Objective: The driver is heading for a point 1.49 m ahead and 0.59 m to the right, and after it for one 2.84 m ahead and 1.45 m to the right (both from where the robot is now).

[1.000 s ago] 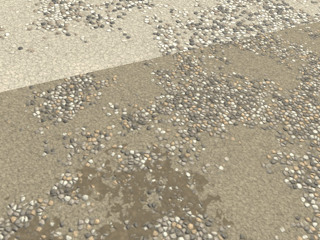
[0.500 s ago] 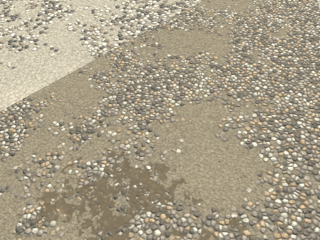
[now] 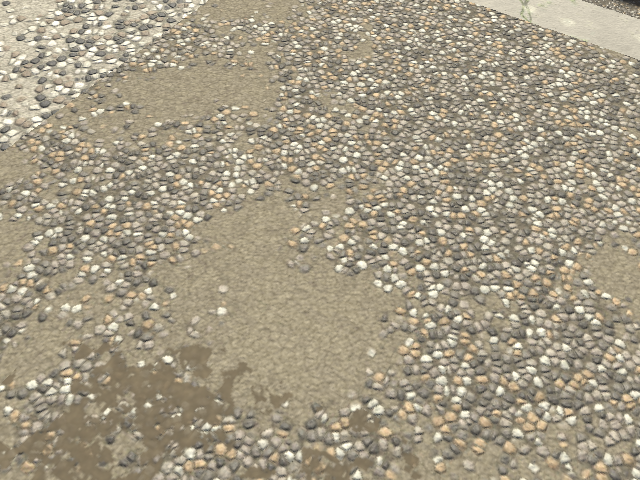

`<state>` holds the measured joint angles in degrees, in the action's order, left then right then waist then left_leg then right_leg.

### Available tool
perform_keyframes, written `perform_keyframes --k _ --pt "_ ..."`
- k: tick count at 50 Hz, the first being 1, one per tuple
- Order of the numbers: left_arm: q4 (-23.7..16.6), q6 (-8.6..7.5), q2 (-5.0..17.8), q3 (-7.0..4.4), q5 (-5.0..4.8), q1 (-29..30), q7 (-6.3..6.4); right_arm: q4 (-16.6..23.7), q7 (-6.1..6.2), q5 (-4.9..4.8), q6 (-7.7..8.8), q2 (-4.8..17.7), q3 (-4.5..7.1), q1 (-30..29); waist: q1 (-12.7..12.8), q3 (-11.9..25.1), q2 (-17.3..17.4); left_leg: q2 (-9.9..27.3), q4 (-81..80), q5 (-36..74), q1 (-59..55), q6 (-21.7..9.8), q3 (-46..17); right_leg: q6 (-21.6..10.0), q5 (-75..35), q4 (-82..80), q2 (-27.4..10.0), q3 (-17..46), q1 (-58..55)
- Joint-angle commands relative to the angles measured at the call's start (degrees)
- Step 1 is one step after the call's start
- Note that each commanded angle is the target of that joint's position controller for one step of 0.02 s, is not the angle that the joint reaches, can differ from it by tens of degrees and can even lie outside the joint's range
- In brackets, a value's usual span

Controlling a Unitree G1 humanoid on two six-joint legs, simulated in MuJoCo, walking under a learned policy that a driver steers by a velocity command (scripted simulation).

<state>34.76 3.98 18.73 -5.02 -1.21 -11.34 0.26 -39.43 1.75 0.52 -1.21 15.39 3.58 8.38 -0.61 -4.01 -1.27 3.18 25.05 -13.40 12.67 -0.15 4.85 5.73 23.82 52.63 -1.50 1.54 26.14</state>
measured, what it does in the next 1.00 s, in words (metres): walks ahead, turning right: right foot, then left foot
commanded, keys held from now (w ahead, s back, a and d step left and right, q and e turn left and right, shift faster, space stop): e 0.12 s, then w+e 0.68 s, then w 0.20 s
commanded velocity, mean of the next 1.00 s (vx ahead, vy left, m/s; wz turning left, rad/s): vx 0.32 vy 0.00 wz -0.56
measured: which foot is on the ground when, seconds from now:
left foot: down 0.00-0.12, up 0.14-0.56, down 0.58-1.00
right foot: up 0.00-0.10, down 0.12-0.58, up 0.60-1.00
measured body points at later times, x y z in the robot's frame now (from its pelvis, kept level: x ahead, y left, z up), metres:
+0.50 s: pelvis +0.07 -0.05 +0.00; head +0.09 -0.07 +0.45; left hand +0.22 +0.22 -0.09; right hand +0.19 -0.36 -0.08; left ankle +0.21 +0.08 -0.71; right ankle -0.01 -0.14 -0.74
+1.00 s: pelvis +0.29 -0.12 -0.01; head +0.32 -0.14 +0.44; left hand +0.60 -0.06 -0.09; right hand +0.11 -0.34 -0.13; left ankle +0.22 +0.06 -0.74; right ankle +0.35 -0.33 -0.71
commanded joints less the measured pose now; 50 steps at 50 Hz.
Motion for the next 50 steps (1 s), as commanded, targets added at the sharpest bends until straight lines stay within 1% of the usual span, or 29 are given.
perform_keyframes --k 1,3,4,5,6,7,8,9,10,11,13,15,20,23,25,27,28,29,30,31,32,33,34,35,37,42,46,48,50 --pt "-6.01 -0.91 4.34 -0.8 -0.02 3.14 -0.62 3.33 -0.35 -0.76 0.45 12.71 3.74 -1.09 -1.73 7.96 12.34 14.18 -5.21 22.86 -7.91 -12.5 -7.78 -1.14 -0.68 -8.01 0.02 -3.65 -1.73" --pt "-5.77 -0.58 4.61 -1.17 -0.12 1.43 -1.05 2.96 -0.64 -1.74 0.63 13.05 3.85 -1.5 -0.41 7.95 12.04 14.73 -2.82 21.86 -7.43 -10.97 -6.87 -3.1 -4.32 -15.54 0.51 -4.71 -5.56" --pt "-5.05 -0.51 4.45 -1.4 -0.08 -0.7 -1.2 2.8 -0.67 -2.39 0.69 12.78 3.79 -2.21 1.14 8.14 11.37 14.14 -0.14 20.21 -5.99 -9.19 -5.32 -4.68 -9.32 -22.15 1.44 -5.87 -9.67" --pt "-4.14 -0.52 5.43 -2.04 0.05 -3.09 -0.91 1.86 -0.78 -2.58 0.91 11.06 3.35 -0.36 1.94 8.63 9.01 12.42 4.48 15.82 -2.48 -6.05 -2.82 -6.6 -14.38 -27.84 2.66 -5.17 -16.0" --pt "-4.09 -0.77 9.66 -3.39 -0.04 -5.47 -0.25 1.37 -1.07 -1.12 1.12 8.21 2.59 2.23 1.8 9.5 -1.69 8.0 16.43 3.47 7.53 -0.8 2.49 -9.74 -29.99 -30.99 -3.51 5.1 -25.88" --pt "-5.85 -1.31 15.11 -3.95 0.23 -6.11 0.57 4.34 -1.3 2.37 1.19 4.52 0.99 0.84 0.3 9.6 -17.94 -0.05 33.37 -26.27 25.1 4.29 3.35 -18.98 -44.62 -29.12 -17.78 25.78 -31.95" --pt "-5.23 -3.04 13.75 -3.77 1.89 -9.56 -0.33 5.88 -0.87 0.48 1.78 7.85 1.98 -3.98 6.01 14.17 -13.02 -2.05 41.54 -26.15 28.53 3.74 -6.37 -26.89 -25.95 -33.88 -21.12 32.14 -28.36" --pt "-4.06 -4.35 11.5 -2.95 1.53 -8.91 -0.73 6.27 -1.01 -1.24 2.11 9.67 2.62 -5.89 5.13 10.09 -9.12 -0.32 42.45 -20.33 31.4 2.24 -8.33 -24.4 -6.48 -37.01 -17.44 29.62 -27.35" --pt "-3.42 -4.93 9.3 -2.29 0.46 -6.85 -0.61 5.92 -1.21 -1.53 2.45 10.65 3.17 -6.16 4.05 6.35 -7.17 0.95 40.24 -14.32 32.71 0.89 -8.61 -21.2 7.08 -38.99 -14.88 27.52 -24.89" --pt "-3.63 -5.11 7.99 -1.51 0.12 -5.06 -0.31 5.02 -1.19 -1.13 2.7 10.91 3.44 -6.01 3.32 3.98 -6.74 1.43 38.05 -10.14 32.59 0.72 -8.82 -19.65 10.2 -40.37 -13.33 26.53 -22.98" --pt "-4.06 -5.32 7.34 -0.77 0.72 -3.48 0.46 4.44 -1.7 -0.48 3.74 9.98 3.35 -4.88 1.81 3.21 -7.77 0.25 34.87 -2.72 29.34 1.33 -8.14 -18.64 7.57 -42.28 -10.47 23.87 -20.48" --pt "-3.65 -5.98 7.19 -0.66 1.24 -4.31 0.94 3.49 -2.05 -0.5 4.84 8.93 3.07 -4.48 1.78 3.85 -6.61 -0.71 29.59 2.25 27.81 1.87 -7.69 -18.32 1.87 -42.44 -9.24 21.54 -21.05" --pt "-1.49 -6.44 9.17 -1.36 0.31 -7.0 1.18 3.79 -2.71 -0.92 6.14 6.82 1.98 -8.36 3.53 2.39 -7.26 -3.1 13.28 6.31 21.22 3.64 -7.94 -17.96 -3.04 -40.94 -7.37 19.38 -17.71" --pt "-0.5 -6.18 9.7 -1.58 -0.3 -8.18 0.89 4.54 -3.29 -1.51 6.82 7.07 1.72 -10.18 4.31 1.64 -6.81 -3.87 8.11 4.87 17.14 3.48 -8.4 -18.32 -1.77 -39.17 -7.63 21.82 -15.32" --pt "-0.18 -6.02 9.41 -1.49 -0.37 -8.21 0.64 4.67 -3.53 -1.89 7.37 7.89 1.91 -9.49 3.88 1.95 -7.01 -4.21 6.07 3.83 13.1 2.77 -8.8 -18.06 -0.79 -37.89 -7.76 24.6 -14.47" --pt "-0.13 -5.79 8.49 -1.23 -0.28 -7.38 0.44 4.15 -3.51 -2.12 8.02 8.87 2.38 -6.4 1.91 2.59 -7.58 -4.34 3.28 3.24 7.25 1.42 -8.53 -17.14 -1.54 -35.29 -7.05 26.38 -13.6" --pt "-0.24 -5.64 7.14 -0.82 -0.31 -6.78 0.45 3.22 -3.3 -1.95 8.29 9.11 2.73 -3.07 -0.1 3.5 -7.32 -4.35 0.58 4.33 1.75 0.54 -7.86 -15.99 -2.29 -32.56 -5.36 26.0 -12.1" --pt "-0.37 -5.66 4.72 -0.1 -0.13 -6.58 0.52 2.26 -2.86 -1.52 8.52 10.16 3.31 1.85 -2.51 5.81 -6.4 -1.94 -0.62 4.08 -6.72 -0.96 -9.3 -13.95 -2.59 -26.97 -2.88 23.97 -8.38" --pt "-1.07 -5.81 0.35 1.3 0.8 -6.76 0.38 1.28 -2.31 -0.5 8.59 13.15 4.03 10.43 -5.54 12.39 2.32 8.21 -2.4 -2.38 -19.35 -4.6 -19.98 -10.89 2.49 -9.84 2.06 17.12 -1.57" --pt "-4.46 -6.41 0.25 1.45 -1.16 -8.68 0.87 -0.41 -2.79 0.83 8.05 18.36 5.08 14.49 -3.45 14.38 18.7 19.31 -10.59 -23.28 -26.81 -12.33 -45.94 -8.36 12.24 6.74 7.52 10.39 15.26" --pt "-2.68 -6.6 5.75 0.2 -1.77 -9.57 1.08 0.35 -3.08 -0.26 7.93 14.04 4.11 11.27 -2.74 8.66 13.95 20.39 -12.91 -30.81 -22.72 -12.81 -47.95 -7.37 8.41 14.56 2.72 10.63 20.72" --pt "-2.15 -6.38 7.69 -0.42 -1.23 -6.52 0.94 0.82 -2.69 -0.82 7.64 10.57 3.11 9.31 -3.09 3.67 10.95 17.97 -12.39 -25.68 -18.67 -11.05 -39.81 -7.09 3.16 16.73 0.92 9.52 22.09" --pt "-1.37 -6.14 6.96 -0.43 -0.63 -5.94 0.87 1.32 -2.41 -0.52 7.44 8.71 2.43 7.44 -2.39 2.37 7.84 15.14 -12.66 -17.7 -15.66 -9.65 -32.7 -6.63 -1.11 16.84 -0.44 8.5 20.39" --pt "-1.61 -6.19 6.2 -0.47 -0.27 -4.66 0.59 0.97 -2.12 -0.27 7.2 7.45 2.01 6.28 -1.91 1.11 7.27 13.47 -13.17 -10.38 -13.31 -9.16 -27.68 -6.3 -4.28 15.69 -1.67 8.2 19.78" --pt "-1.83 -6.01 4.11 -0.15 -0.53 -3.6 -0.14 0.44 -1.65 0.05 7.37 6.67 1.6 6.04 -1.51 0.89 8.57 10.94 -14.86 -1.0 -10.18 -8.26 -19.11 -5.86 -8.36 14.79 -3.23 6.29 17.38" --pt "-3.67 -6.08 0.77 1.12 0.03 1.01 -0.72 -2.33 -1.59 -0.07 7.49 8.32 1.79 8.77 -2.16 0.34 5.55 10.59 -16.45 14.0 -10.26 -10.27 -9.51 -4.17 -15.51 5.73 -3.34 4.85 19.25" --pt "-5.08 -7.26 -1.33 2.44 0.28 8.29 -2.21 -4.37 -1.59 -1.14 6.77 10.02 1.75 10.52 -4.01 -1.65 4.5 9.7 -17.48 17.24 -9.45 -9.74 -3.5 -5.2 -23.22 -10.11 -2.27 -0.13 13.43" --pt "-6.15 -7.65 -1.46 2.69 0.01 11.52 -3.02 -6.03 -1.66 -1.96 6.29 11.07 1.84 13.11 -4.52 -2.64 4.36 11.11 -17.52 18.98 -11.6 -9.73 -3.08 -6.43 -22.95 -15.09 -1.7 -1.66 11.52" --pt "-6.87 -7.92 -0.17 2.27 -0.07 12.56 -3.61 -7.2 -1.69 -2.49 5.59 12.07 1.95 14.19 -3.34 -2.16 5.12 12.62 -15.2 27.31 -15.63 -9.15 -2.56 -8.45 -19.73 -18.68 -0.46 -2.73 9.28"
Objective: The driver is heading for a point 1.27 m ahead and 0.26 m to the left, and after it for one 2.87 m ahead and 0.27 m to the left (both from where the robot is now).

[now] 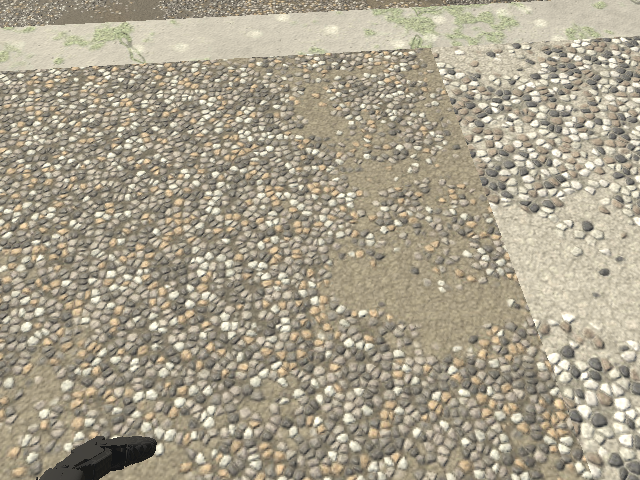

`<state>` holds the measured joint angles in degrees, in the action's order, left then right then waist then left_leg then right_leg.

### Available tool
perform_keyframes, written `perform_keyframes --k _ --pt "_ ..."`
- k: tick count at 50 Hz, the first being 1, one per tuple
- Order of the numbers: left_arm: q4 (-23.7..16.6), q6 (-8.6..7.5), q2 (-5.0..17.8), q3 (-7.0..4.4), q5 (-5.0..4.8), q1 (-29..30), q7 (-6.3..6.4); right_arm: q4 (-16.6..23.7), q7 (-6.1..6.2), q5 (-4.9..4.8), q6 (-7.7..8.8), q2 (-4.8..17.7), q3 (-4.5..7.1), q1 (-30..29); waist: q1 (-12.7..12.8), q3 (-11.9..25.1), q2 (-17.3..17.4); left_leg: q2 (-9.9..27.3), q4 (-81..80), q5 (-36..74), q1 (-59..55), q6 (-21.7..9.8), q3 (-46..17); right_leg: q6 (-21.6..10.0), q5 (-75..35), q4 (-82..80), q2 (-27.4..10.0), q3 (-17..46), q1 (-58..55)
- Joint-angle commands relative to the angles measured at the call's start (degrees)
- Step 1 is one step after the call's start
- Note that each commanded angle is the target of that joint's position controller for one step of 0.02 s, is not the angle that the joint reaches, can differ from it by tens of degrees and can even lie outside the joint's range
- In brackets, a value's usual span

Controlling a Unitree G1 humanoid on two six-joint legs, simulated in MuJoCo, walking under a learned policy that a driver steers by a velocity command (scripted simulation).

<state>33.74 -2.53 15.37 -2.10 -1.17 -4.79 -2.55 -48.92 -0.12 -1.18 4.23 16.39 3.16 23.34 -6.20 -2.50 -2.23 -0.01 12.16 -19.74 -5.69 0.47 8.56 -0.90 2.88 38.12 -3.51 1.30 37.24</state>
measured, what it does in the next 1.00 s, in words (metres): walks ahead: right foot, then left foot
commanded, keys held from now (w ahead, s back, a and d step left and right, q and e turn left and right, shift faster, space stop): w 0.96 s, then w+q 0.04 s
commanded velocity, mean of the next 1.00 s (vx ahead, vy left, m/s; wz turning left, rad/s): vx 0.50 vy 0.00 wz -0.06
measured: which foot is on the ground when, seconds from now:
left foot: down 0.00-0.10, up 0.12-0.58, down 0.60-1.00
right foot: up 0.00-0.06, down 0.08-0.62, up 0.64-1.00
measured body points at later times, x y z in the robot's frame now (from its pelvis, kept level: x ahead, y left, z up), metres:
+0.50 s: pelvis +0.29 -0.02 +0.01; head +0.31 -0.02 +0.46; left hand +0.32 +0.26 -0.11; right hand +0.49 -0.26 -0.08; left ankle +0.48 +0.12 -0.69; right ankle +0.19 -0.12 -0.73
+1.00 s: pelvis +0.57 +0.02 +0.01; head +0.59 +0.03 +0.46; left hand +0.77 +0.26 -0.08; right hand +0.58 -0.26 -0.11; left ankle +0.50 +0.11 -0.73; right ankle +0.75 -0.16 -0.68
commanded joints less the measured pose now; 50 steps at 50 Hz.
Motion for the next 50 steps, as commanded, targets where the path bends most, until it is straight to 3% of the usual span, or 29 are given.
perform_keyframes --k 1,2,3,4,5,6,7,8,9,10,12,14,16,19,24,27,28,29,30,31,32,33,34,35,37,40,43,46,50 --pt "-5.8 -1.46 4.46 -1.22 0.08 4.9 -0.89 2.01 0.29 -0.85 -0.19 11.94 2.48 -0.79 3.76 -1.95 7.19 16.05 0.89 43.81 1.05 -9.23 -5.58 -3.06 3.42 -5.35 3.13 -3.62 -5.37" --pt "-4.98 -1.32 6.38 -2.18 0.28 1.03 -0.73 1.67 0.45 -0.79 -0.57 12.8 2.59 -0.81 6.61 1.46 8.5 15.86 6.61 54.39 0.1 -8.45 -4.56 -4.49 4.78 -6.25 4.93 -4.71 -11.86" --pt "-2.59 -1.08 8.66 -3.57 0.25 -7.37 -0.34 1.62 0.72 -0.74 -1.02 12.77 2.34 -1.57 11.7 6.54 8.22 14.33 16.5 60.32 2.46 -7.01 -2.27 -6.43 1.8 -9.31 6.71 -5.85 -23.88" --pt "-0.32 -0.49 11.63 -5.0 0.24 -16.17 0.6 2.47 1.08 -0.13 -0.82 11.49 1.61 -1.61 15.78 11.86 7.11 12.39 29.38 51.58 13.02 -4.94 -1.41 -8.19 0.06 -7.78 3.6 -1.25 -40.15" --pt "0.76 -0.21 18.17 -6.11 1.09 -21.31 1.43 5.45 0.51 1.69 0.06 3.93 -0.88 3.5 12.55 21.19 -7.18 3.85 53.06 10.88 36.57 -1.41 -1.39 -16.03 5.38 -7.52 -13.08 25.79 -63.51" --pt "0.15 -0.49 14.95 -5.05 0.79 -22.16 1.41 4.1 -0.03 0.82 1.54 5.6 -0.97 3.49 13.41 30.0 -7.91 -0.72 63.3 -13.59 42.31 -1.09 -12.54 -20.62 8.64 -16.61 -19.85 44.54 -64.84" --pt "0.69 -0.9 11.7 -3.86 0.91 -18.62 1.07 6.24 -0.39 -1.39 2.08 10.0 0.6 -2.75 13.45 20.17 -4.86 2.63 65.63 -10.42 47.55 -1.51 -14.11 -17.43 7.79 -18.26 -16.97 34.92 -57.95" --pt "1.09 -1.17 10.14 -3.38 0.58 -15.19 1.01 7.52 -0.37 -1.75 2.45 9.22 0.25 -6.43 11.71 12.3 -3.35 5.18 62.6 -5.57 48.09 -1.94 -12.57 -15.48 3.27 -19.27 -14.09 25.68 -48.72" --pt "1.35 -1.41 8.54 -2.87 0.64 -11.95 0.86 7.34 -0.08 -0.71 2.42 8.37 0.23 -7.64 9.51 7.96 -0.35 7.05 58.77 -1.78 46.52 -1.63 -11.88 -14.05 -0.65 -20.82 -11.37 20.08 -40.91" --pt "1.17 -1.76 6.96 -2.41 1.11 -9.78 0.69 6.97 -0.07 -0.03 1.85 8.26 0.49 -6.7 7.38 5.99 -1.41 8.5 56.21 1.22 43.08 -1.31 -12.2 -13.39 -3.88 -22.85 -9.34 16.25 -35.28" --pt "1.63 -2.56 6.64 -2.48 1.24 -8.13 0.7 5.9 -0.34 0.18 0.55 6.21 0.14 -3.77 4.99 5.48 -2.29 9.02 54.42 4.34 38.87 -0.11 -11.9 -14.35 -5.16 -26.86 -8.39 13.56 -29.64" --pt "3.1 -3.39 7.51 -2.72 0.94 -8.12 0.83 6.35 -0.16 0.64 -0.37 5.27 -0.06 -5.14 4.28 3.07 -1.55 9.31 50.64 6.99 39.8 1.22 -11.47 -14.73 -6.79 -29.36 -8.07 10.31 -26.41" --pt "4.5 -3.53 8.09 -2.86 1.08 -9.32 1.35 7.93 0.02 1.08 -0.47 4.96 -0.23 -9.82 5.4 0.68 -0.97 9.36 44.02 12.77 42.84 2.19 -11.4 -14.28 -7.36 -30.56 -7.24 7.77 -26.28" --pt "6.0 -3.09 9.06 -2.94 0.92 -11.18 1.96 9.5 -0.65 0.97 0.3 3.67 -0.88 -16.29 7.79 -1.01 -0.68 7.64 30.75 23.23 41.38 1.84 -10.19 -12.07 -5.29 -31.04 -5.26 3.96 -26.66" --pt "9.56 -2.26 11.35 -3.57 -0.05 -16.15 2.26 12.19 -2.16 0.27 1.06 4.57 -0.97 -23.79 10.25 -2.77 -0.6 5.41 20.31 25.23 41.31 -0.31 -10.36 -11.0 -1.98 -28.97 -9.09 5.0 -34.04" --pt "10.93 -1.24 12.01 -3.91 -0.19 -16.46 2.7 12.64 -2.79 0.54 1.27 5.96 -0.46 -22.91 8.69 -1.51 -1.26 4.25 17.8 18.59 39.56 -2.74 -10.0 -9.31 -8.41 -24.56 -11.2 5.8 -39.97" --pt "11.06 -0.89 12.39 -4.0 -0.07 -15.84 2.82 12.14 -2.74 0.58 1.31 6.76 -0.06 -20.44 7.15 0.19 -1.98 2.86 17.27 16.29 35.51 -3.69 -8.63 -8.55 -15.74 -21.21 -10.69 5.33 -40.85" --pt "11.1 -0.47 12.2 -3.83 0.17 -14.96 2.92 10.51 -2.41 0.66 1.29 8.25 0.91 -14.4 3.67 4.16 -1.63 0.76 16.09 16.06 26.86 -5.14 -6.52 -7.28 -24.73 -13.39 -8.39 3.45 -40.16" --pt "10.74 -0.23 10.18 -2.94 0.89 -15.59 3.14 8.25 -1.83 0.75 1.12 11.04 2.17 -5.37 -0.06 11.22 0.1 2.65 17.98 17.97 12.48 -7.14 -8.13 -5.34 -22.93 -0.87 -5.12 1.01 -34.36" --pt "9.22 -1.07 4.62 -1.11 1.43 -22.74 2.84 7.75 -1.5 1.82 0.9 17.1 3.45 0.61 1.52 21.03 11.86 17.28 18.32 13.1 -10.65 -15.33 -30.44 -1.21 -1.78 21.75 2.26 -1.56 -13.49" --pt "10.12 -2.14 3.86 -0.63 0.75 -23.22 2.58 6.78 -1.86 0.94 0.6 14.2 2.84 3.09 0.72 25.77 19.36 22.14 6.62 1.43 -16.72 -19.46 -51.42 0.32 29.7 33.22 8.2 4.04 -1.73" --pt "9.18 -2.87 9.81 -2.13 -0.91 -18.0 2.16 7.21 -1.84 0.46 0.64 10.78 1.66 -0.1 0.02 17.72 12.83 21.0 4.37 -6.43 -11.38 -16.58 -47.01 -0.54 28.33 37.74 4.4 7.0 4.48" --pt "7.57 -3.2 10.25 -2.17 -1.5 -12.91 2.08 7.93 -1.67 0.66 0.53 9.34 1.2 -4.08 1.07 10.86 8.77 19.05 3.52 -4.99 -3.38 -14.57 -39.42 -1.29 23.48 36.22 1.31 4.75 5.55" --pt "6.98 -3.18 9.53 -2.03 -0.64 -10.31 2.3 8.13 -1.73 1.18 0.6 8.15 0.79 -7.31 2.65 5.69 5.41 16.94 1.99 1.07 4.83 -13.98 -33.52 -1.21 19.08 32.69 -1.0 3.38 4.36" --pt "7.77 -2.25 8.01 -2.21 0.38 -12.05 2.49 8.46 -1.8 2.01 1.22 6.2 0.22 -10.16 5.76 4.07 7.34 13.53 -0.81 9.95 12.71 -13.23 -26.96 -0.7 13.59 27.6 -3.67 3.8 -2.13" --pt "8.22 -1.01 5.91 -1.82 0.81 -12.57 2.85 7.21 -1.65 1.39 2.08 7.05 0.53 -9.48 6.86 3.14 6.76 12.55 -3.74 18.33 15.47 -14.58 -21.09 0.99 10.04 23.16 -4.13 2.72 -2.48" --pt "6.48 -1.15 5.08 -1.49 1.2 -6.76 2.89 5.7 -0.91 1.21 1.74 8.24 0.89 -7.37 5.45 1.24 5.25 11.61 -5.06 22.43 13.54 -14.03 -17.05 2.37 1.5 13.52 -4.4 2.29 1.41" --pt "5.26 -1.92 3.59 -0.9 0.94 -1.17 2.19 4.56 -0.34 0.8 1.18 8.98 0.98 -5.39 3.37 0.03 5.39 9.77 -5.44 22.15 12.85 -12.21 -13.22 2.39 -7.07 2.27 -2.94 0.69 -0.61" --pt "2.78 -2.75 3.45 -0.64 0.5 6.49 1.02 1.92 -0.07 0.2 0.1 9.76 1.23 -0.3 0.66 -2.1 4.82 11.63 -3.56 21.49 8.5 -12.29 -14.54 1.97 -8.43 -5.79 -0.97 0.0 -0.98"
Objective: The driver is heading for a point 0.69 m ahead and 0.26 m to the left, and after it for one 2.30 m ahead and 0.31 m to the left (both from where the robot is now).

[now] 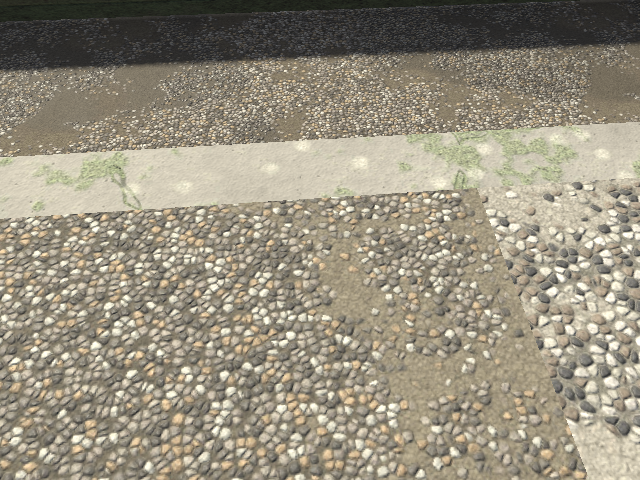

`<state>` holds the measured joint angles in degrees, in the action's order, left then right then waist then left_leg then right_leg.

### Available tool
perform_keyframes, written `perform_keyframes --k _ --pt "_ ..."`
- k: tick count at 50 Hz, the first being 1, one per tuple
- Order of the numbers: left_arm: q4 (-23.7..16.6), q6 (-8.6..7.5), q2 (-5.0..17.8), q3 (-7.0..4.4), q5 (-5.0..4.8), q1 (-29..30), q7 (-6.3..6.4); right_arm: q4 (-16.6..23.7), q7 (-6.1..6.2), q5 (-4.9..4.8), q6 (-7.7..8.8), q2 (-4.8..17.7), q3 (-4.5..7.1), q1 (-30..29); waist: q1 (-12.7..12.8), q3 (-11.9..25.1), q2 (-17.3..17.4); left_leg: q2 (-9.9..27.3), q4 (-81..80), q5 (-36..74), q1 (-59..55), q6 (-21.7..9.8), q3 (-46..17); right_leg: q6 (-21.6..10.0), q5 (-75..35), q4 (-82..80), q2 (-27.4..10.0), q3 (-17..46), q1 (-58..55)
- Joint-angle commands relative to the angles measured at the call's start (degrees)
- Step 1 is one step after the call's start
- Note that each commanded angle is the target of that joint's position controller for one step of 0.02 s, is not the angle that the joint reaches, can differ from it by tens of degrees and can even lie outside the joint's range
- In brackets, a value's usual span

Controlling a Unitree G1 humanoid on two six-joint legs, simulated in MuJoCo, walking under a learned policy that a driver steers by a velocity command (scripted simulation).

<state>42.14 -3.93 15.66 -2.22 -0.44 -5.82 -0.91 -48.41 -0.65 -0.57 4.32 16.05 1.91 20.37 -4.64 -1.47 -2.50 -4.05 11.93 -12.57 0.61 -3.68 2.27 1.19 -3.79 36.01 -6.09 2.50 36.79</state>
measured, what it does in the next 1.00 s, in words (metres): walks ahead, turning left: right foot, then left foot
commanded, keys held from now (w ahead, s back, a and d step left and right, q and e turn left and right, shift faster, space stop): w+q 0.48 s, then q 0.50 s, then w+q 0.02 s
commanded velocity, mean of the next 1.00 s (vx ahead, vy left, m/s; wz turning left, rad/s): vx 0.35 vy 0.00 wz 0.48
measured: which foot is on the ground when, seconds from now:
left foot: down 0.00-0.16, up 0.18-0.62, down 0.64-1.00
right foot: up 0.00-0.12, down 0.14-0.64, up 0.66-1.00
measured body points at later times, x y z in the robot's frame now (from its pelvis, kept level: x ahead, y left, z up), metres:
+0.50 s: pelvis +0.27 -0.03 +0.00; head +0.29 -0.02 +0.45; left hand +0.25 +0.26 -0.13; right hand +0.50 -0.25 -0.10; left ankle +0.39 +0.16 -0.69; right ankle +0.23 -0.15 -0.75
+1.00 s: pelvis +0.42 +0.05 -0.01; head +0.45 +0.09 +0.44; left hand +0.43 +0.38 -0.12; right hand +0.69 -0.13 -0.09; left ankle +0.44 +0.14 -0.75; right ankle +0.57 -0.07 -0.70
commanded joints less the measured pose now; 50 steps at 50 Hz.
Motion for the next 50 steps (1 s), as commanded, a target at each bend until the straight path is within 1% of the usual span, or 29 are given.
perform_keyframes --k 1,5,6,7,8,9,10,11,12,13,16,18,22,25,27,29,30,31,32,33,34,35,36,37,39,40,43,46,50 --pt "-6.22 -1.61 3.37 -0.57 -0.3 8.79 -0.97 0.93 0.58 -0.51 -0.43 10.19 2.56 3.41 -0.92 -3.45 5.22 16.48 -2.11 15.17 0.29 -8.14 -9.23 -0.42 -0.36 -5.12 2.08 -0.89 0.02" --pt "-5.74 -2.6 6.2 -1.62 -0.26 5.38 -1.56 0.57 1.41 -0.82 -1.57 11.72 3.4 2.39 2.92 -1.09 7.29 18.28 4.88 23.16 -3.33 -6.47 -12.65 -2.61 6.83 -9.25 4.13 -0.73 -7.74" --pt "-4.1 -2.79 7.79 -2.55 -0.16 -0.42 -1.24 0.84 1.46 -0.77 -1.75 11.59 3.29 1.07 6.42 2.41 7.11 16.18 11.21 29.91 -1.67 -5.22 -11.23 -3.99 6.47 -11.43 5.38 -2.15 -16.92" --pt "-1.89 -2.86 10.74 -3.86 0.38 -9.29 -0.65 1.51 1.42 -0.14 -1.66 9.44 2.44 0.89 10.35 9.74 6.14 12.86 22.54 28.06 4.6 -3.34 -9.27 -6.32 4.85 -9.19 2.61 -0.29 -32.26" --pt "-1.0 -2.61 15.94 -5.19 1.53 -17.39 -0.04 3.65 1.22 0.65 -0.97 4.16 0.79 4.2 11.3 19.76 -3.31 5.71 43.28 9.69 23.95 0.39 -5.39 -12.4 7.39 -7.33 -11.46 17.19 -55.31" --pt "-0.27 -1.99 14.18 -4.8 0.87 -18.98 -0.12 3.49 1.14 -0.52 -0.16 2.21 0.09 7.72 10.31 25.79 -14.53 1.24 56.65 -21.06 36.7 2.07 -7.65 -17.23 17.3 -14.47 -18.85 36.05 -62.33" --pt "-0.65 -1.79 9.52 -3.42 0.39 -16.21 -0.04 3.74 1.09 -1.95 0.15 8.66 1.85 3.88 11.23 17.59 -8.1 4.79 61.39 -19.09 41.47 1.92 -10.88 -14.84 23.1 -17.23 -16.85 31.67 -55.77" --pt "-0.83 -1.66 7.65 -2.83 0.26 -12.81 0.21 5.04 1.08 -2.31 0.17 9.49 2.3 -0.39 10.29 10.66 -5.6 7.3 61.3 -14.21 42.59 1.83 -9.11 -12.99 21.89 -18.67 -14.97 23.59 -48.27" --pt "-0.52 -1.78 6.31 -2.4 0.46 -9.44 0.11 5.49 1.15 -1.72 -0.04 8.7 2.35 -2.32 8.59 6.15 -2.58 9.18 58.89 -10.07 40.9 2.21 -8.4 -12.22 17.84 -21.06 -12.74 18.14 -40.76" --pt "-0.38 -2.12 4.69 -2.01 0.7 -6.92 0.07 5.39 1.18 -1.22 -0.68 8.05 2.75 -2.37 6.84 3.76 -3.25 10.84 56.36 -7.11 38.57 2.43 -8.76 -11.55 14.65 -23.1 -10.82 13.46 -35.75" --pt "0.75 -3.11 5.09 -2.48 1.01 -3.76 0.07 5.65 0.97 -1.35 -2.84 4.63 2.51 -0.84 4.02 0.7 -3.51 12.4 54.08 -3.44 34.63 3.68 -8.01 -12.02 7.96 -27.77 -9.43 4.69 -27.94" --pt "1.75 -3.42 6.34 -2.98 1.15 -3.76 0.34 7.02 1.06 -0.93 -3.43 4.19 2.51 -2.92 3.81 -0.69 -1.96 12.77 50.33 0.36 36.88 4.45 -8.25 -12.51 4.47 -29.05 -9.45 0.65 -27.61" --pt "3.02 -2.8 8.37 -3.54 1.07 -4.7 1.05 9.05 -0.28 -0.79 -2.77 3.02 1.98 -8.68 5.67 -1.8 -0.43 12.12 36.57 11.98 36.36 4.2 -5.69 -11.36 1.06 -29.38 -7.64 -7.49 -29.83" --pt "4.08 -1.83 9.99 -4.01 0.47 -6.78 1.42 11.57 -1.45 -0.53 -2.51 2.44 1.59 -14.79 7.85 -3.82 0.85 11.08 28.73 14.19 35.97 3.19 -2.58 -10.67 -2.68 -28.1 -8.57 -10.77 -33.13" --pt "4.61 -0.69 11.02 -4.37 -0.23 -7.31 1.74 13.23 -2.11 -0.07 -2.62 3.2 1.94 -16.43 7.73 -3.69 0.19 9.67 25.57 12.34 35.1 2.3 -0.7 -9.43 -12.58 -23.95 -9.29 -12.42 -36.43" --pt "4.38 0.3 12.48 -4.85 -1.29 -6.41 2.19 13.9 -2.57 0.28 -2.96 5.04 2.94 -14.2 5.62 -0.83 -1.84 6.82 24.39 7.83 30.69 0.61 1.46 -7.8 -25.27 -17.09 -9.62 -13.4 -39.06" --pt "4.04 0.73 13.06 -5.1 -1.92 -5.57 2.36 13.28 -2.62 0.3 -3.18 6.53 3.79 -10.37 3.36 1.64 -2.54 4.69 23.58 5.97 25.9 -0.62 2.69 -6.86 -30.9 -11.04 -9.13 -13.76 -39.32" --pt "3.64 1.13 12.57 -4.97 -2.33 -4.5 2.4 11.56 -2.32 0.25 -3.27 8.84 5.21 -3.34 -0.67 5.26 -1.27 2.21 19.71 9.28 16.98 -2.31 3.43 -5.15 -30.7 -1.12 -7.25 -14.81 -37.43" --pt "3.59 0.93 10.67 -4.28 -1.57 -6.14 2.22 10.14 -1.1 0.38 -3.59 12.31 6.78 2.81 -3.6 8.99 3.27 2.71 16.14 21.43 4.68 -4.45 -0.16 -1.68 -18.52 12.94 -3.96 -15.5 -29.66" --pt "1.87 0.56 2.95 -2.11 2.66 -11.33 1.57 10.87 0.28 0.33 -4.21 18.43 7.38 1.18 3.22 12.77 20.63 16.59 21.5 50.87 -10.71 -10.65 -19.23 2.16 37.6 33.04 4.26 -14.64 -10.28" --pt "1.83 -0.17 5.52 -1.63 1.66 -15.08 0.99 14.77 -0.61 1.57 -3.16 18.07 6.55 -0.44 2.91 26.8 17.47 26.73 15.29 42.55 -18.51 -21.99 -42.79 3.24 47.26 46.53 9.94 -0.84 -1.84" --pt "1.41 -0.25 10.1 -2.82 -0.38 -8.79 0.85 15.64 -1.34 1.05 -2.71 14.3 5.89 -2.08 -0.19 24.93 7.51 23.87 12.02 36.05 -15.66 -19.49 -37.28 2.06 41.72 47.0 6.75 3.66 0.34" --pt "-0.24 -0.15 9.43 -2.6 -0.82 -5.07 1.24 15.22 -1.33 0.09 -2.33 12.36 5.35 -4.98 1.12 16.89 5.68 20.9 10.86 30.03 -8.62 -16.65 -30.9 1.24 36.17 42.92 5.12 2.53 2.83" --pt "0.36 0.22 8.8 -2.53 0.16 -4.2 2.09 15.15 -0.98 -0.4 -2.33 10.76 4.94 -7.49 2.79 11.83 2.41 18.45 9.81 26.89 -1.43 -14.27 -27.32 1.39 32.37 39.01 3.01 2.57 2.18" --pt "0.28 1.59 9.86 -2.99 0.66 -5.0 2.68 16.15 -0.13 0.76 -2.84 9.62 4.46 -10.45 5.68 9.15 4.92 15.97 7.4 26.77 9.13 -12.75 -23.89 1.26 28.67 33.93 2.2 3.14 -4.36" --pt "0.38 2.04 9.16 -2.92 0.83 -5.83 2.78 16.5 0.07 1.21 -2.89 9.77 4.56 -10.94 6.26 9.22 5.52 15.38 7.09 28.65 11.36 -12.78 -22.97 1.61 28.01 31.9 2.82 2.68 -5.96" --pt "0.23 2.74 7.27 -2.36 1.28 -5.25 3.23 16.42 1.08 0.78 -3.29 11.21 5.11 -10.16 6.22 10.27 5.72 13.79 7.58 30.26 13.31 -12.39 -20.89 3.22 25.45 24.4 4.24 2.45 -6.9" --pt "-0.53 3.49 7.07 -2.24 0.99 -2.67 3.29 16.87 2.19 0.21 -4.56 11.4 5.17 -10.5 5.37 10.2 7.05 12.27 7.12 16.69 13.9 -10.65 -22.55 4.27 21.16 18.5 5.06 3.5 -6.57" --pt "-1.74 3.26 7.02 -2.23 0.52 0.42 2.9 17.22 2.66 0.32 -5.61 10.82 5.04 -10.62 3.99 7.97 9.7 10.39 5.75 -2.41 15.31 -9.0 -26.31 4.1 18.86 10.26 6.23 4.31 -8.07"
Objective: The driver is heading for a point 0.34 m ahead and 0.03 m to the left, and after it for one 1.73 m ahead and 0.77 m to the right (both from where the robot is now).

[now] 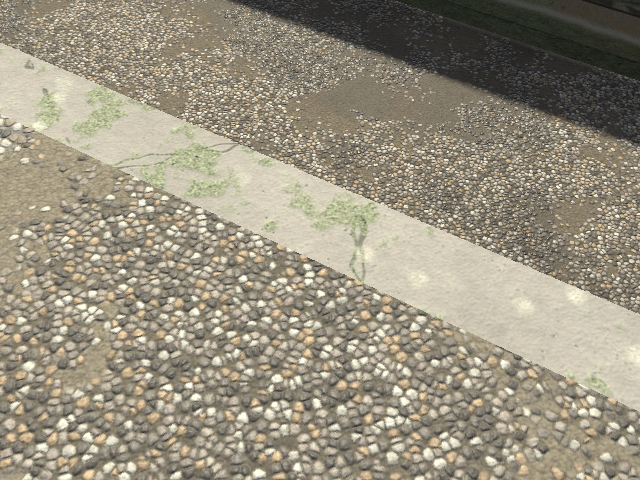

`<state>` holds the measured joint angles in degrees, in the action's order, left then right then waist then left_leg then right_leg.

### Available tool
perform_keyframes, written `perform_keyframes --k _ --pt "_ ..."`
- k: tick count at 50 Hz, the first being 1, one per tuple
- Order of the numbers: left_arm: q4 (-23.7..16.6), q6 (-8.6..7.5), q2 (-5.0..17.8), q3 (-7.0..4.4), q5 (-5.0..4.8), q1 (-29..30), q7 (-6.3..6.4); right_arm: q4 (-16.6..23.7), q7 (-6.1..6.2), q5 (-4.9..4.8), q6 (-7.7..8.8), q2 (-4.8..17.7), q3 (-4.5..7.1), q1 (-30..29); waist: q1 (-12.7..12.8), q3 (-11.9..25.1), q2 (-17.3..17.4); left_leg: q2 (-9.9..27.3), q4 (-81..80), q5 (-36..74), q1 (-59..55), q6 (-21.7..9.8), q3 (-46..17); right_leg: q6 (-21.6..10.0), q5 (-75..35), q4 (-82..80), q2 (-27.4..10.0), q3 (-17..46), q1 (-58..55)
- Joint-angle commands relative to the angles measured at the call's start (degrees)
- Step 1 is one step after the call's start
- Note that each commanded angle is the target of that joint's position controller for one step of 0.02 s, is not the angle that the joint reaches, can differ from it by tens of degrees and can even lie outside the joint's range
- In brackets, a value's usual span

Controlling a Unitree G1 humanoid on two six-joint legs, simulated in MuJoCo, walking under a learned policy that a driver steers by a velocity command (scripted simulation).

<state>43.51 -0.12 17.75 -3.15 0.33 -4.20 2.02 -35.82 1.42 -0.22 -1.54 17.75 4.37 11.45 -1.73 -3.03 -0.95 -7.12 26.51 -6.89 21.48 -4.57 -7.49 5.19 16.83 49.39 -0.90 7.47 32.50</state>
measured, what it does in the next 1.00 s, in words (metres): walks ahead: right foot, then left foot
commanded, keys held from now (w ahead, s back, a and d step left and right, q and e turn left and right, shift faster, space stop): w+q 0.38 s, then e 0.62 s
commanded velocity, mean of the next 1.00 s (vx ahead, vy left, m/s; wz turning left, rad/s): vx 0.21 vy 0.00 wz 0.12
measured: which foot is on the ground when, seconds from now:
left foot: down 0.00-0.14, up 0.16-0.56, down 0.58-1.00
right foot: up 0.00-0.12, down 0.14-0.58, up 0.60-0.98, down 1.00-1.00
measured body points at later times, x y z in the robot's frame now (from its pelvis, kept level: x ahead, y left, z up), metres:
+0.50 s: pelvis +0.14 -0.01 +0.00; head +0.17 -0.01 +0.45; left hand +0.06 +0.27 -0.12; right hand +0.42 -0.17 -0.08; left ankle +0.23 +0.18 -0.70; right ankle +0.07 -0.16 -0.74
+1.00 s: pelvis +0.24 +0.03 -0.01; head +0.26 +0.01 +0.44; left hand +0.36 +0.33 -0.09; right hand +0.41 -0.24 -0.12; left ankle +0.24 +0.17 -0.74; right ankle +0.26 -0.07 -0.74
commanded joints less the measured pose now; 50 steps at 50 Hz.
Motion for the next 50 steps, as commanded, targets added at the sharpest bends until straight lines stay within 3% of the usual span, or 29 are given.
perform_keyframes --k 1,4,6,7,8,9,10,11,13,14,17,20,22,25,27,28,29,30,31,32,34,35,36,38,42,46,48,49,50 --pt "-3.42 -0.91 5.03 -1.31 -0.44 -0.63 -0.26 4.68 0.55 -0.09 0.19 9.07 2.55 -1.54 0.67 9.15 9.13 13.38 -9.31 -13.35 -5.61 -8.12 -17.97 -0.24 -1.43 -5.54 1.26 -0.8 -4.5" --pt "-4.06 -2.51 5.59 -1.6 -1.0 -0.28 -1.06 4.53 0.12 -0.32 0.19 8.82 2.36 -0.52 0.19 8.23 10.86 13.35 -9.0 -21.23 -5.57 -8.16 -21.92 -1.98 1.89 -12.88 2.36 -1.86 -9.27" --pt "-2.95 -3.6 5.3 -2.02 -1.38 -4.19 -1.48 4.57 0.1 -0.7 0.09 7.97 1.91 -1.5 3.05 7.11 9.96 11.1 -6.66 -25.31 -2.01 -6.44 -22.24 -4.0 -1.91 -23.49 2.25 -3.18 -18.24" --pt "-2.06 -3.94 6.76 -2.66 -1.15 -7.38 -1.37 4.57 0.19 -0.77 0.17 6.27 1.36 -1.16 4.43 7.04 7.36 8.4 -1.99 -28.15 3.4 -4.0 -19.83 -6.07 -2.32 -27.9 -1.62 -1.07 -25.82" --pt "-1.3 -3.95 9.77 -3.27 -0.13 -12.65 -1.1 4.56 0.2 -0.52 0.37 2.04 0.2 0.31 4.87 10.16 -2.0 2.9 14.52 -30.5 10.2 -0.27 -10.56 -10.15 5.76 -31.13 -13.47 10.04 -34.03" --pt "-0.32 -3.95 14.09 -4.26 1.73 -14.54 -1.72 7.96 -0.04 -1.29 1.26 3.77 0.62 -2.04 4.45 4.58 -13.74 -1.29 23.57 -27.58 24.74 0.77 -2.96 -16.71 18.32 -37.72 -21.12 28.57 -33.21" --pt "-1.61 -4.46 11.51 -3.91 1.14 -10.73 -1.77 7.72 -0.25 -0.52 1.89 7.92 1.56 -3.16 3.7 0.27 -10.49 4.35 29.97 -22.05 28.06 2.0 -3.47 -17.65 21.01 -38.02 -21.68 27.84 -31.0" --pt "-2.33 -4.5 8.33 -3.12 0.05 -8.8 -1.27 6.63 -0.57 -0.46 1.9 9.11 2.14 -2.62 3.46 -0.4 -8.65 5.32 31.99 -17.51 28.68 3.04 -2.73 -15.74 18.44 -37.84 -18.83 22.07 -31.12" --pt "-2.54 -4.26 6.53 -2.41 -0.69 -8.73 -0.63 5.48 -1.11 -0.3 1.76 7.47 2.05 -1.38 3.64 -0.03 -7.27 7.06 35.5 -11.91 28.65 5.1 -0.87 -13.33 10.68 -38.15 -15.58 14.09 -32.34" --pt "-2.34 -4.38 6.2 -2.12 -0.34 -9.9 -0.36 5.57 -1.58 -0.53 2.04 6.08 1.73 -2.01 4.26 -0.03 -6.76 7.74 37.17 -9.21 27.99 5.53 0.23 -13.06 6.16 -38.76 -14.64 10.31 -31.58" --pt "-1.71 -4.67 6.58 -2.17 0.31 -12.73 -0.43 6.75 -2.21 -1.09 2.59 3.66 0.92 -4.61 5.84 -0.24 -6.42 9.21 35.66 -3.8 27.83 6.71 2.66 -13.56 -2.05 -40.16 -13.49 2.43 -31.23" --pt "-0.8 -4.44 7.12 -2.16 0.27 -14.05 -0.81 7.79 -2.72 -0.83 2.91 1.98 0.14 -7.73 6.93 -1.47 -5.5 10.06 26.87 -0.32 24.29 7.29 4.04 -14.12 -10.67 -40.27 -12.78 -3.04 -30.01" --pt "0.44 -3.85 7.73 -2.07 -0.45 -14.37 -1.16 8.31 -3.26 -0.4 3.64 -0.62 -0.93 -9.86 6.86 -2.35 -5.6 9.39 17.22 0.6 16.56 6.81 6.91 -13.89 -19.78 -38.94 -11.25 -6.51 -26.45" --pt "2.18 -3.12 10.67 -2.75 -2.1 -16.66 -1.84 8.32 -3.94 -0.44 4.45 0.98 -0.4 -10.75 6.26 -0.68 -7.56 7.08 9.2 0.31 6.97 5.15 9.58 -13.71 -29.35 -35.13 -12.57 -4.97 -26.71" --pt "2.33 -3.15 10.75 -2.73 -2.7 -14.73 -1.9 6.05 -3.63 -0.25 4.78 3.72 1.0 -4.46 1.48 2.94 -7.33 5.35 0.35 6.03 -3.19 2.54 9.03 -11.4 -38.99 -28.02 -11.63 -4.8 -28.2" --pt "2.55 -3.55 9.32 -2.28 -2.66 -15.08 -1.97 4.15 -2.97 0.4 4.81 5.88 1.92 1.11 -1.48 6.58 -5.83 5.4 -3.18 13.13 -13.07 0.89 9.0 -9.39 -41.3 -21.12 -9.28 -6.22 -25.92" --pt "1.2 -4.26 5.89 -1.01 -0.95 -15.57 -2.15 3.21 -1.95 1.77 4.56 9.65 2.75 7.74 -3.72 14.39 -1.45 14.22 1.7 33.48 -29.0 -1.66 2.24 -6.33 -25.39 -9.94 -6.04 -7.6 -16.85" --pt "1.14 -4.55 -0.82 1.49 0.94 -23.39 -2.73 3.84 -1.01 3.52 3.68 12.5 2.42 8.67 -0.54 25.25 15.56 32.99 6.58 57.75 -46.07 -11.97 -15.45 -1.8 22.05 10.19 0.35 -6.79 -1.67" --pt "3.3 -4.02 5.22 -0.08 -1.53 -24.54 -2.42 3.22 -1.39 2.59 2.88 10.21 2.29 10.41 -3.39 31.84 14.45 34.17 2.52 47.17 -41.23 -15.31 -18.66 -1.08 25.23 19.03 0.51 0.51 -2.36" --pt "2.06 -3.27 8.38 -1.24 -2.98 -19.1 -2.12 2.84 -1.65 1.62 2.69 8.1 1.61 7.08 -3.09 23.8 11.53 29.86 0.07 38.66 -35.22 -13.15 -11.79 -1.16 23.17 21.9 -1.43 -1.03 1.84" --pt "1.97 -1.08 6.17 -1.21 -1.76 -15.62 -0.63 1.96 -1.49 0.35 2.97 3.5 0.09 -0.57 0.27 12.84 8.24 24.68 -4.29 26.44 -21.88 -9.14 -3.93 -0.41 16.5 17.94 -4.12 -3.38 2.46" --pt "2.19 0.35 5.07 -1.26 -1.43 -16.99 -0.07 1.55 -1.52 0.77 3.13 3.12 0.03 -3.73 2.61 10.2 9.04 23.31 -7.09 23.28 -13.96 -8.26 -0.53 0.27 13.56 16.04 -4.51 -3.89 -2.67" --pt "2.05 1.35 4.13 -1.26 -1.28 -17.98 0.37 1.22 -1.46 1.51 3.43 3.64 0.36 -5.64 3.84 8.86 9.35 22.8 -9.21 21.25 -8.91 -8.4 1.67 0.7 11.2 15.41 -3.69 -5.44 -6.14" --pt "0.8 2.36 3.24 -1.45 -0.94 -18.1 0.8 0.48 -1.11 1.89 3.93 4.13 0.75 -7.66 4.8 7.7 9.53 23.6 -11.28 17.75 -5.54 -9.36 4.17 0.73 8.71 12.24 -3.62 -6.33 -7.91" --pt "-3.15 3.15 2.95 -1.32 -0.58 -12.26 -0.57 -1.37 0.02 1.24 3.49 5.71 1.45 -8.63 3.61 7.11 8.68 25.26 -13.09 8.02 -5.4 -9.44 6.71 -1.5 1.28 2.97 -5.11 -6.56 -9.57" --pt "-5.86 3.83 4.56 -1.99 -0.72 -9.78 -2.07 -3.08 -0.08 0.07 2.41 7.71 2.07 -8.48 3.15 6.19 7.6 27.14 -11.05 4.28 -7.78 -8.03 7.46 -3.85 2.18 -3.53 -4.65 -8.35 -11.59" --pt "-6.2 3.8 4.43 -2.35 -0.6 -10.73 -2.65 -3.82 -0.16 -0.9 1.77 8.26 2.26 -9.2 4.34 6.15 6.46 26.27 -6.85 2.5 -8.25 -5.45 9.31 -5.71 -1.1 -11.55 -2.99 -10.77 -15.51" --pt "-5.97 3.64 5.01 -2.79 -0.32 -11.64 -2.63 -4.64 -0.16 -1.2 1.44 7.35 2.12 -8.03 4.45 6.17 4.89 24.38 -3.02 -1.08 -7.35 -2.92 11.1 -7.09 -4.3 -16.07 -1.34 -11.3 -18.63" --pt "-5.96 3.39 7.59 -3.72 -0.03 -13.0 -2.22 -6.09 -0.28 -0.71 1.06 5.32 1.73 -4.91 4.02 5.08 -1.23 20.62 5.22 -6.68 -4.18 1.2 14.61 -9.32 -13.65 -22.62 -2.29 -6.99 -22.14"
Keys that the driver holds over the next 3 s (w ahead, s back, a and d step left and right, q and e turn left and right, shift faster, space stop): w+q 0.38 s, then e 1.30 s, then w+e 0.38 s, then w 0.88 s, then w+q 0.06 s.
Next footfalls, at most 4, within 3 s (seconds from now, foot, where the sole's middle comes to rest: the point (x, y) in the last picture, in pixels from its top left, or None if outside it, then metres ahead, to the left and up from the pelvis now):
0.14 right None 0.11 -0.16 -0.77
0.58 left None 0.28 0.18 -0.77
1.00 right None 0.30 -0.07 -0.77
1.48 left None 0.34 0.16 -0.77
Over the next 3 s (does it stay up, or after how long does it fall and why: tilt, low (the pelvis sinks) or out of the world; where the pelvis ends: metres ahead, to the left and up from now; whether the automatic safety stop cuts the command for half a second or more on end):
stays up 0.63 -0.35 -0.01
